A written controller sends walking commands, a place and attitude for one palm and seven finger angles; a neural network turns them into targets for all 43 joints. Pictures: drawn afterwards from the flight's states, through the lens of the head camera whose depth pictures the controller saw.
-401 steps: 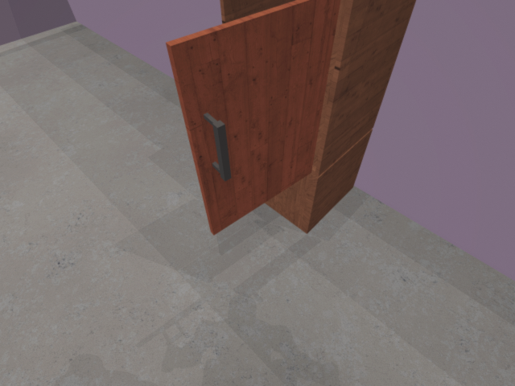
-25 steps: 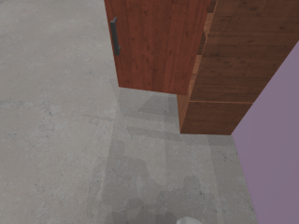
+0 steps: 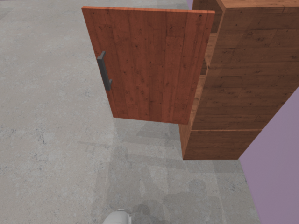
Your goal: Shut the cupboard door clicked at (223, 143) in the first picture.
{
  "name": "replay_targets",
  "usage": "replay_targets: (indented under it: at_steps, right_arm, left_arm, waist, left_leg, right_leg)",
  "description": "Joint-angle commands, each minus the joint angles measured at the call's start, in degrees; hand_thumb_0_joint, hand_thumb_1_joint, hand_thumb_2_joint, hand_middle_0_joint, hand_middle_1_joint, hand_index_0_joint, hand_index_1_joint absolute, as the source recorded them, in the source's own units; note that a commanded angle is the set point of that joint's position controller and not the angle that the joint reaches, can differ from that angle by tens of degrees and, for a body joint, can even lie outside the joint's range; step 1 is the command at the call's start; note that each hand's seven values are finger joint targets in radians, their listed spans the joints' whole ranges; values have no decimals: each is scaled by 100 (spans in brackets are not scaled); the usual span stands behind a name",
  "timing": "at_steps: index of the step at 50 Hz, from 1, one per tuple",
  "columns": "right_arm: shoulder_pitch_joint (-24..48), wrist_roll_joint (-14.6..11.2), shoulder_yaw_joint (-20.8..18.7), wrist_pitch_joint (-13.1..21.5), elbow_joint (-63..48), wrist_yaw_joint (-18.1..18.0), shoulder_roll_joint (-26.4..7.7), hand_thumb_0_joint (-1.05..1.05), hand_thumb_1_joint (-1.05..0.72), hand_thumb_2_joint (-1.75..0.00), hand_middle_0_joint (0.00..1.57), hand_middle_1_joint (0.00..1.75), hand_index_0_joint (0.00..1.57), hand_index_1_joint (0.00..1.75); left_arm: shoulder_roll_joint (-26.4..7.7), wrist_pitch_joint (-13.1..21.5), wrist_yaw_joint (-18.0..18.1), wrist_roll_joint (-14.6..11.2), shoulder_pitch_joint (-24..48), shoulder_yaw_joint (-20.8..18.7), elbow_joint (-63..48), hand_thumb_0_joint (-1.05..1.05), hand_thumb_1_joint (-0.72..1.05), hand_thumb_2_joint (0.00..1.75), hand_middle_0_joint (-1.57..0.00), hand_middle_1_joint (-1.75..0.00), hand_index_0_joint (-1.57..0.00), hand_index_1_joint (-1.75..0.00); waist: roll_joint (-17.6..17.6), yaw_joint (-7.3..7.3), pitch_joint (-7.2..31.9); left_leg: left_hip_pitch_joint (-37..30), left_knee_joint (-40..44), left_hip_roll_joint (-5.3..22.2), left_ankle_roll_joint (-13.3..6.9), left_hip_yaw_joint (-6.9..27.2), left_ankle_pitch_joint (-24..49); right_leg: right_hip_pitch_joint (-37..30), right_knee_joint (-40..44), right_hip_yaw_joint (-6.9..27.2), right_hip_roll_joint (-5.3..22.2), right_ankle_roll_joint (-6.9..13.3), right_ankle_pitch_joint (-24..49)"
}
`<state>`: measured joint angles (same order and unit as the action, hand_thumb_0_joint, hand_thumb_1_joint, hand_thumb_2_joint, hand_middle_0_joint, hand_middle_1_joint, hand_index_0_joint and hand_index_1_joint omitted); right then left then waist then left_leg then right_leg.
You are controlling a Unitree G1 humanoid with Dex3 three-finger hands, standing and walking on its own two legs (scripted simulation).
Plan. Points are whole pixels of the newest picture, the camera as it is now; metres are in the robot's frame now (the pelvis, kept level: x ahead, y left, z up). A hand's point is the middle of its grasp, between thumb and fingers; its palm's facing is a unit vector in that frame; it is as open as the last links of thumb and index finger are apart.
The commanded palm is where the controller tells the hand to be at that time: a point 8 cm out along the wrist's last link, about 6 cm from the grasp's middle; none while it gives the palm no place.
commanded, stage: take the last steps up to it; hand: left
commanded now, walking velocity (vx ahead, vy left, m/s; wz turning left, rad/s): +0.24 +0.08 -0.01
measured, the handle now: (105, 71) +0.66 +0.24 +0.00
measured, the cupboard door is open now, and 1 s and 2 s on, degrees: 82 82 82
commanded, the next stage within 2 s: come to a stop and stand still in 0.22 s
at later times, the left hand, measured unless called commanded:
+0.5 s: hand (86, 193) +0.23 +0.25 -0.18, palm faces -0.01 -0.97 -0.23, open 7.3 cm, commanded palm none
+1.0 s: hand (90, 196) +0.22 +0.23 -0.19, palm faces -0.03 -0.97 -0.25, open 7.4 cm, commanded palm none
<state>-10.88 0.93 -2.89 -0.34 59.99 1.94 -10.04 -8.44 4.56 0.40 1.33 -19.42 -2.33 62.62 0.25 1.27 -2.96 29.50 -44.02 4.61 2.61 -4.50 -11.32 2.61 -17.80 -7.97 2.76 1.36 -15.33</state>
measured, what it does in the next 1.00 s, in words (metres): walks ahead: left foot, then right foot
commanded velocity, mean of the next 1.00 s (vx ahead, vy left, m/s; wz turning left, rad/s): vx -0.04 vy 0.00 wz -0.01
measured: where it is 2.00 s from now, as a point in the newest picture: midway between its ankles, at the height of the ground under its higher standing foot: outside the picture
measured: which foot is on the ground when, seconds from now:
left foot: up 0.00-0.12, down 0.14-1.00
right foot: down 0.00-0.14, up 0.16-0.46, down 0.48-1.00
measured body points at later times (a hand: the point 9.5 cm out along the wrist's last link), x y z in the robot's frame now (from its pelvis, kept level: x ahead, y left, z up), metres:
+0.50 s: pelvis +0.15 +0.06 -0.02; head +0.17 +0.05 +0.43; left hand +0.23 +0.30 -0.16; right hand +0.15 -0.17 -0.18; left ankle +0.17 +0.16 -0.75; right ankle +0.18 -0.05 -0.75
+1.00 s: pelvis +0.16 +0.05 -0.02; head +0.19 +0.04 +0.43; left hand +0.23 +0.28 -0.17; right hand +0.20 -0.19 -0.18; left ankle +0.17 +0.15 -0.75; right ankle +0.18 -0.05 -0.75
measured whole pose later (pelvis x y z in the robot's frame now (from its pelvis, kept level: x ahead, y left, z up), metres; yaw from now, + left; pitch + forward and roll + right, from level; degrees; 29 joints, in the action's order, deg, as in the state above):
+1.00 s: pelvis +0.16 +0.05 -0.02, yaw -3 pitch +0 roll +1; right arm -13.1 0.3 -2.8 -2.0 55.8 -0.5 -10.9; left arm -9.3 -0.7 2.9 1.3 -13.5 -0.8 56.1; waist 0.9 -0.6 -3.1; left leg 15.3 -33.8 1.4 -0.4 -6.5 -18.1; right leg 18.2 -34.8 -3.7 0.5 2.3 -16.3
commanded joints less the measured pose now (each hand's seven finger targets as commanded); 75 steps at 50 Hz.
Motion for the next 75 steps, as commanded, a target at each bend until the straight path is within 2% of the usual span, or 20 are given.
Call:
replay_targets:
  at_steps: [1,5,7,8,10,14,19,23,25,27,32,37,42,44,45,46,47,50,53,75]
  right_arm:
    - [603,6,10,199,-616,51,-167,0,-90,-90,20,30,20,30]
    - [-777,77,-70,294,-198,-86,-563,0,-90,-90,20,30,20,30]
    - [-1975,124,-267,298,4,-271,-1528,0,-90,-90,20,30,20,30]
    - [-1703,90,-266,235,-87,-281,-1602,0,-90,-90,20,30,20,30]
    - [-701,60,-97,268,-375,-309,-961,0,-90,-90,20,30,20,30]
    - [-440,76,22,376,-414,-349,-647,0,-90,-90,20,30,20,30]
    - [-435,86,78,310,-321,-381,-517,0,-90,-90,20,30,20,30]
    - [-287,-4,91,159,-238,-379,-491,0,-90,-90,20,30,20,30]
    - [-669,-34,121,96,-157,-323,-317,0,-90,-90,20,30,20,30]
    - [-822,-21,66,28,-54,-357,-463,0,-90,-90,20,30,20,30]
    - [-962,-32,-4,-57,-56,-379,-473,0,-90,-90,20,30,20,30]
    - [-834,21,-54,-117,-199,-407,-587,0,-90,-90,20,30,20,30]
    - [-461,51,-76,-113,-355,-386,-681,0,-90,-90,20,30,20,30]
    - [-414,38,-64,-110,-382,-361,-583,0,-90,-90,20,30,20,30]
    - [84,-93,-116,38,-771,-313,-822,0,-90,-90,20,30,20,30]
    - [-426,-55,-60,-5,-879,-264,-394,0,-90,-90,20,30,20,30]
    - [-516,-52,-14,-23,-888,-246,-300,0,-90,-90,20,30,20,30]
    - [-765,-36,44,18,-830,-229,-247,0,-90,-90,20,30,20,30]
    - [-519,3,65,64,-917,-234,-547,0,-90,-90,20,30,20,30]
    - [-664,-5,283,226,25,-288,-588,0,-90,-90,20,30,20,30]
  left_arm:
    - [-990,11,38,-7,-506,-175,8,0,90,90,-20,-30,-20,-30]
    - [-902,-85,29,-26,-304,-177,-12,0,90,90,-20,-30,-20,-30]
    - [-426,-114,2,-84,-542,-74,-321,0,90,90,-20,-30,-20,-30]
    - [-382,-106,29,-45,-290,-65,-496,0,90,90,-20,-30,-20,-30]
    - [-460,-206,-15,-21,59,-95,-474,0,90,90,-20,-30,-20,-30]
    - [-219,-336,-81,9,-280,-87,-329,0,90,90,-20,-30,-20,-30]
    - [-141,-391,-10,-10,128,1,-448,0,90,90,-20,-30,-20,-30]
    - [-669,-458,64,-22,14,-47,-405,0,90,90,-20,-30,-20,-30]
    - [-1001,-476,74,-22,432,-16,-531,0,90,90,-20,-30,-20,-30]
    - [-962,-418,105,-71,561,-27,-570,0,90,90,-20,-30,-20,-30]
    - [-1054,-477,176,-86,605,-111,-683,0,90,90,-20,-30,-20,-30]
    - [-894,-565,184,-82,792,-132,-841,0,90,90,-20,-30,-20,-30]
    - [-687,-634,162,-52,692,-132,-840,0,90,90,-20,-30,-20,-30]
    - [-707,-596,154,-23,651,-120,-811,0,90,90,-20,-30,-20,-30]
    - [-885,-493,367,-61,8,-23,-717,0,90,90,-20,-30,-20,-30]
    - [-1219,-381,346,-31,378,-63,-997,0,90,90,-20,-30,-20,-30]
    - [-1240,-326,336,-19,424,-87,-1095,0,90,90,-20,-30,-20,-30]
    - [-1058,-310,282,-32,711,7,-1174,0,90,90,-20,-30,-20,-30]
    - [-838,-389,223,-25,542,85,-1115,0,90,90,-20,-30,-20,-30]
    - [-852,-246,157,-83,257,203,-363,0,90,90,-20,-30,-20,-30]
  waist:
    - [-990,157,-240]
    - [-266,-566,150]
    - [1628,-791,1270]
    - [955,-723,902]
    - [1214,-329,201]
    - [497,29,213]
    - [146,-11,134]
    - [21,118,197]
    - [-52,-162,-66]
    - [-848,-195,536]
    - [-435,-168,886]
    - [132,-137,584]
    - [495,0,249]
    - [12,-14,203]
    - [-32,169,551]
    - [-454,-179,1062]
    - [-647,-184,1064]
    - [-33,-429,521]
    - [188,-244,-181]
    - [-31,-132,51]
  left_leg:
    - [0,645,-100,-159,-126,-41]
    - [-2528,1681,-335,-404,-250,172]
    - [-4073,2534,1929,-1431,2657,629]
    - [-3169,2802,2173,-1680,2745,-480]
    - [-1743,3335,1664,-1386,2216,-1482]
    - [-1126,3369,1164,-1211,1114,-220]
    - [-957,3108,1120,-1243,810,592]
    - [-909,2311,411,-567,426,11]
    - [-1144,2250,20,-306,295,-321]
    - [-1655,1837,-1,-293,142,272]
    - [-1796,1394,10,-221,64,997]
    - [-1776,1769,428,-421,474,1590]
    - [-1090,2307,658,-678,715,490]
    - [-1147,2169,351,-524,512,-317]
    - [-1530,1061,392,-248,11,-9]
    - [-1244,755,-167,-215,-55,-962]
    - [-1197,682,-220,-239,44,-1298]
    - [-2003,1572,-156,-334,167,-461]
    - [-1430,2195,306,-562,710,-442]
    - [-1847,2541,182,-439,435,65]
  right_leg:
    - [-92,378,766,1529,582,2459]
    - [1008,-1429,354,1020,262,2348]
    - [2774,-4640,36,-189,-97,-1942]
    - [3004,-5476,428,-47,48,-2073]
    - [3214,-5809,711,341,61,-1080]
    - [2387,-4448,546,393,-16,-652]
    - [1425,-2323,539,207,-117,-372]
    - [702,-687,1080,301,-40,943]
    - [1242,-655,1465,840,266,1522]
    - [1060,-823,1486,820,381,2416]
    - [688,-1106,1434,1000,497,3627]
    - [1073,-1353,1043,534,257,2245]
    - [926,-1447,852,115,67,467]
    - [1018,-944,1138,271,152,489]
    - [1011,-926,1394,733,111,2452]
    - [664,-777,2166,1227,466,2165]
    - [710,-640,2308,1354,759,1824]
    - [1667,-721,1653,820,510,832]
    - [1799,-746,1229,204,163,-214]
    - [906,-332,1260,413,160,770]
